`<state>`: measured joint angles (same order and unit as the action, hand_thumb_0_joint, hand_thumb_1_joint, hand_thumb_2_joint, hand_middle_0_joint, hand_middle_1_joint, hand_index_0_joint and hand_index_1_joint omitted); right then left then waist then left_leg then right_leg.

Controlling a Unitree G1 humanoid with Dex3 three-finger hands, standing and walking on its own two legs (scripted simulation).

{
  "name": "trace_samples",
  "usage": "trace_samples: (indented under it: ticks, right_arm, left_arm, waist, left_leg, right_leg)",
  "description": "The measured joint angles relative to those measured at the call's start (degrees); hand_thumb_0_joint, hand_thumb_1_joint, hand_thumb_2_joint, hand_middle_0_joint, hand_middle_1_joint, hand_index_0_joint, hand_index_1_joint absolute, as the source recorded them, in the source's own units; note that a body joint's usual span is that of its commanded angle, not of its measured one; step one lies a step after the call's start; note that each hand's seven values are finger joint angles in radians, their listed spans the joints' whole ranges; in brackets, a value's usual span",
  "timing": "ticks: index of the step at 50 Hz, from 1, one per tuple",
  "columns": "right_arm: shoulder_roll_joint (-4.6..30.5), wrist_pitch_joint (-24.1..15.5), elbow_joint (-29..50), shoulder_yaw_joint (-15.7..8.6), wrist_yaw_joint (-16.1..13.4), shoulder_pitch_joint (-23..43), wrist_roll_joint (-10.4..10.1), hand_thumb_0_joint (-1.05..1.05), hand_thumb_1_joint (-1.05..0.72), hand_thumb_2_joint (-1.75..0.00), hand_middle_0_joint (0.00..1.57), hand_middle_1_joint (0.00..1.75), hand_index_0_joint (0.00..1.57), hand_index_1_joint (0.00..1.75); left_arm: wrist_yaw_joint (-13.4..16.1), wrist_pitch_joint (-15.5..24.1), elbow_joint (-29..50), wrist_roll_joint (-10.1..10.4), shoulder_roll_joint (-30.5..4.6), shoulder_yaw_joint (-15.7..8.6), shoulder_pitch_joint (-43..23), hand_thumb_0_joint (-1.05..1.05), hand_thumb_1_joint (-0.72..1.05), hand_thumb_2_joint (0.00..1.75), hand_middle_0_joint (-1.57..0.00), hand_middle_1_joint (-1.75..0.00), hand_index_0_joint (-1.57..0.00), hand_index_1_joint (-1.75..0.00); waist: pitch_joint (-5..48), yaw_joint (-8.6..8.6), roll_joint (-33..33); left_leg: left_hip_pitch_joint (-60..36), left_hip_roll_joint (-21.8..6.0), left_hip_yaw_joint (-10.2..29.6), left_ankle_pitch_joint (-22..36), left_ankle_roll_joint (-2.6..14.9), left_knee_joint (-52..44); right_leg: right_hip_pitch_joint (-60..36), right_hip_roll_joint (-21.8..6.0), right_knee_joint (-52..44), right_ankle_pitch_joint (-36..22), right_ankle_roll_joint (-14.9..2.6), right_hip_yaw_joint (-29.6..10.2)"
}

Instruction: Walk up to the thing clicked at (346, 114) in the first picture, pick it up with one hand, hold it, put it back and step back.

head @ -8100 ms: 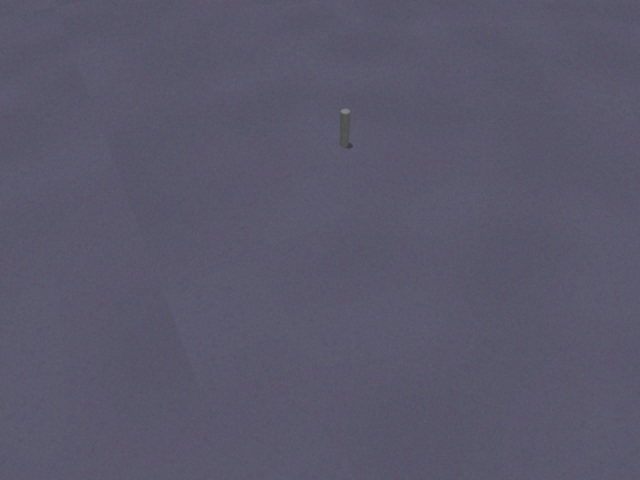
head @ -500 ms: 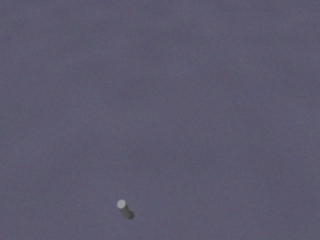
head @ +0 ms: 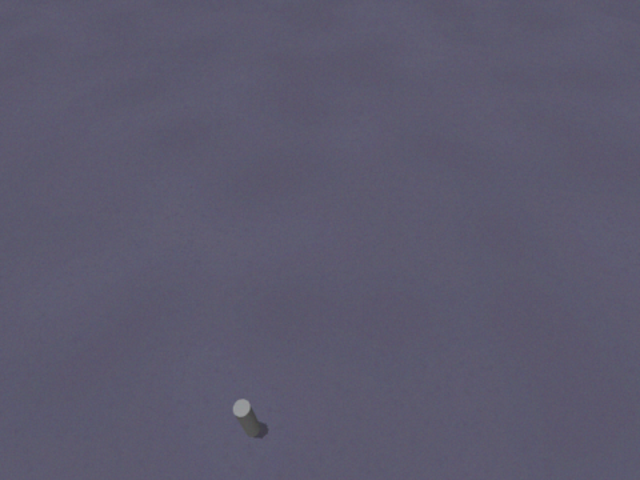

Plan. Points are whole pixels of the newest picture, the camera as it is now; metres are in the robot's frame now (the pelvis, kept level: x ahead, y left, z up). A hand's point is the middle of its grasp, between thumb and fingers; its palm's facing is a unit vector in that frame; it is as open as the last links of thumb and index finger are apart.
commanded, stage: stand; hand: left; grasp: from the side
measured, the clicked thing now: (247, 418) +0.39 +0.24 -0.69
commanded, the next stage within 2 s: go down in 0.18 s
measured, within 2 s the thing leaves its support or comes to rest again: neither
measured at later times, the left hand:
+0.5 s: hand out of the picture +0.15 +0.25 -0.16, palm faces +0.03 -0.94 -0.33, open 10.4 cm
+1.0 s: hand out of the picture +0.14 +0.28 -0.19, palm faces +0.07 -0.94 -0.34, open 17.2 cm
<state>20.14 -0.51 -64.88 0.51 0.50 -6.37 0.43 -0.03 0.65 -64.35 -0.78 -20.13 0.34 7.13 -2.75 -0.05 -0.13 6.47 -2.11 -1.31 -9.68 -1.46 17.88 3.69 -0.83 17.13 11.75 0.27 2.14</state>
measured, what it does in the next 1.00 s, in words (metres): lowers itself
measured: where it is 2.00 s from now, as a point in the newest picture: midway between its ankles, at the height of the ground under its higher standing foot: outside the picture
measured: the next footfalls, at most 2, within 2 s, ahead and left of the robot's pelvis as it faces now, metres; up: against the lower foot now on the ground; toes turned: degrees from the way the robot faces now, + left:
none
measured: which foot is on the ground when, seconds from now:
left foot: down 0.00-1.00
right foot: down 0.00-1.00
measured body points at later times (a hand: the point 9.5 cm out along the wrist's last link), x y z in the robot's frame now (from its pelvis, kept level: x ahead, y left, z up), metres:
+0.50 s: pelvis -0.01 +0.00 -0.02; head +0.04 +0.00 +0.43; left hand +0.14 +0.30 -0.14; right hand +0.09 -0.27 -0.14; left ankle +0.00 +0.13 -0.75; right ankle -0.03 -0.12 -0.75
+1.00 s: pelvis -0.01 +0.01 -0.07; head +0.06 +0.03 +0.38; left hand +0.14 +0.33 -0.16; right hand +0.15 -0.25 -0.16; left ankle +0.00 +0.13 -0.75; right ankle -0.03 -0.12 -0.75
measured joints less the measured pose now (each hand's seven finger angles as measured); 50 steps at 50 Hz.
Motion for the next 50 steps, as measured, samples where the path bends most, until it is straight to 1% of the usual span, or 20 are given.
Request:
trace_samples:
  ticks: [15, 16, 17, 19, 22, 24, 26, 29, 32, 35, 41, 46, 50]
  right_arm:
    - [0.0, -0.1, 0.3, 0.0, -0.1, 0.3, 0.0, 0.01, -0.91, -0.90, 0.21, 0.30, 0.20, 0.30]
    - [0.0, 0.2, 2.4, 0.1, -0.5, -0.5, -0.9, 0.01, -0.91, -0.90, 0.21, 0.30, 0.20, 0.30]
    - [-0.2, -0.3, 5.3, -0.1, -1.1, -1.7, -1.8, 0.01, -0.92, -0.90, 0.21, 0.30, 0.20, 0.30]
    - [-0.7, -1.3, 9.7, -0.2, -1.8, -3.1, -2.8, 0.01, -0.93, -0.91, 0.20, 0.30, 0.20, 0.30]
    - [-2.5, -1.6, 14.1, -0.6, -2.2, -3.8, -3.0, 0.01, -0.95, -0.91, 0.20, 0.30, 0.20, 0.30]
    - [-3.9, -1.7, 16.3, -1.1, -2.0, -4.3, -2.5, 0.01, -0.96, -0.92, 0.20, 0.30, 0.20, 0.30]
    - [-5.2, -1.6, 18.2, -1.5, -1.8, -5.4, -2.2, 0.01, -0.96, -0.92, 0.20, 0.30, 0.20, 0.30]
    - [-6.1, -1.3, 20.5, -1.7, -1.6, -7.3, -2.2, 0.01, -0.95, -0.91, 0.20, 0.30, 0.20, 0.30]
    - [-6.1, -1.2, 22.5, -1.7, -1.4, -8.4, -2.2, 0.01, -0.93, -0.91, 0.21, 0.30, 0.20, 0.30]
    - [-5.9, -1.8, 24.6, -1.9, -1.4, -8.8, -2.3, 0.01, -0.92, -0.90, 0.21, 0.30, 0.20, 0.30]
    - [-5.4, -3.7, 27.6, -2.3, -2.2, -8.5, -2.1, 0.01, -0.89, -0.90, 0.21, 0.30, 0.20, 0.30]
    - [-5.5, -5.1, 29.5, -2.1, -3.1, -7.3, -2.0, 0.01, -0.88, -0.89, 0.21, 0.30, 0.20, 0.30]
    - [-5.9, -6.0, 31.0, -1.6, -3.8, -6.6, -1.8, 0.01, -0.87, -0.89, 0.21, 0.30, 0.20, 0.30]
  left_arm:
    - [0.1, 0.0, 0.2, 0.0, 0.0, 0.0, -0.2, 0.01, 0.91, 0.90, -0.20, -0.30, -0.20, -0.30]
    - [0.3, -0.1, 1.6, 0.6, 0.2, -0.4, 0.2, 0.01, 0.90, 0.89, -0.21, -0.29, -0.20, -0.29]
    - [0.6, 0.2, 3.1, 1.1, 0.7, -0.9, -0.1, 0.01, 0.89, 0.88, -0.20, -0.28, -0.20, -0.28]
    - [0.8, 1.0, 3.3, 1.3, 1.7, -2.9, -3.2, 0.01, 0.84, 0.83, -0.19, -0.24, -0.19, -0.24]
    - [-0.3, 0.6, 2.7, -0.2, 1.7, -5.8, -8.1, 0.01, 0.72, 0.71, -0.14, -0.17, -0.14, -0.18]
    - [-1.3, 0.5, 2.8, -2.1, 1.1, -7.7, -10.2, 0.01, 0.61, 0.60, -0.11, -0.14, -0.11, -0.14]
    - [-2.0, -0.1, 4.6, -3.3, 0.6, -9.9, -10.4, 0.01, 0.51, 0.50, -0.09, -0.12, -0.09, -0.12]
    - [-1.9, -1.9, 7.7, -4.1, 0.3, -11.0, -9.2, 0.01, 0.34, 0.37, -0.07, -0.09, -0.07, -0.09]
    - [-2.0, -4.3, 10.3, -4.1, 0.1, -11.8, -7.5, 0.01, 0.18, 0.27, -0.06, -0.08, -0.06, -0.08]
    - [-2.3, -6.0, 13.7, -3.5, 0.1, -12.3, -4.9, 0.01, 0.02, 0.19, -0.06, -0.07, -0.06, -0.07]
    - [-3.3, -8.2, 22.0, -2.4, 0.8, -12.5, -0.2, 0.01, -0.27, 0.10, -0.07, -0.07, -0.07, -0.07]
    - [-3.5, -10.1, 29.6, -2.2, 1.4, -12.8, 3.2, 0.00, -0.43, 0.05, -0.08, -0.07, -0.08, -0.07]
    - [-3.5, -12.3, 34.1, -1.9, 1.0, -12.9, 5.3, 0.00, -0.51, 0.03, -0.09, -0.07, -0.09, -0.07]
  waist:
    - [0.1, -0.10, -0.1]
    - [0.6, 0.08, -0.1]
    - [0.5, 0.16, -0.3]
    - [-0.1, 0.23, -0.6]
    - [-0.2, 0.40, -0.3]
    - [0.6, 0.83, 0.2]
    - [1.6, 1.07, 0.6]
    - [3.0, 1.35, 0.6]
    - [4.3, 1.75, 0.1]
    - [5.2, 2.02, -0.3]
    - [6.7, 1.60, -0.5]
    - [7.5, 1.34, -0.2]
    - [8.2, 1.44, -0.1]
  left_leg:
    - [-0.5, 0.1, -0.2, -0.2, 0.03, -0.1]
    - [0.7, 0.1, 0.0, -0.4, 0.11, 0.7]
    - [2.3, 0.2, 0.2, -0.8, 0.21, 2.1]
    - [5.5, 0.2, 0.8, -1.6, 0.34, 4.8]
    - [10.8, 0.0, 0.9, -2.7, 0.27, 8.9]
    - [14.5, -0.1, 0.8, -3.7, 0.24, 11.8]
    - [17.1, -0.3, 0.5, -4.9, 0.20, 14.3]
    - [19.4, -0.4, 0.4, -6.4, 0.27, 17.1]
    - [22.1, -0.5, 0.4, -8.2, 0.44, 20.6]
    - [25.1, -0.5, 0.3, -10.1, 0.63, 24.3]
    - [31.4, -0.4, 0.7, -13.6, 0.94, 31.7]
    - [34.8, -0.5, 1.1, -15.7, 0.96, 36.2]
    - [36.6, -0.6, 1.7, -16.9, 0.91, 38.4]
  right_leg:
    - [-0.3, -0.1, 0.0, 0.2, 0.05, -0.2]
    - [0.8, -0.1, 0.9, 0.5, 0.03, 0.0]
    - [2.3, -0.2, 2.2, 1.0, 0.04, 0.2]
    - [5.2, -0.3, 4.9, 1.9, 0.00, 0.6]
    - [10.6, -0.3, 9.2, 3.2, -0.13, 0.6]
    - [14.5, -0.2, 12.2, 4.2, -0.21, 0.4]
    - [17.2, -0.1, 14.8, 5.3, -0.26, 0.1]
    - [19.5, -0.1, 17.5, 6.6, -0.18, -0.2]
    - [22.0, -0.1, 20.4, 8.1, 0.01, -0.3]
    - [25.0, -0.2, 24.0, 9.9, 0.20, -0.5]
    - [30.8, -0.5, 31.1, 13.3, 0.57, -0.4]
    - [34.0, -0.4, 35.1, 15.4, 0.63, -0.1]
    - [35.4, -0.3, 36.9, 16.5, 0.62, 0.4]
